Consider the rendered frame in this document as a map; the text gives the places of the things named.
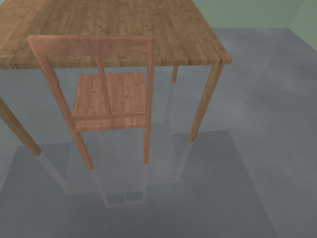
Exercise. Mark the table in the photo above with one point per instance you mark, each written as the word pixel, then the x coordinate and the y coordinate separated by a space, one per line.
pixel 183 38

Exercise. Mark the chair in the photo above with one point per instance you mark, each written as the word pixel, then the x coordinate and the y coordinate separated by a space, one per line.
pixel 103 101

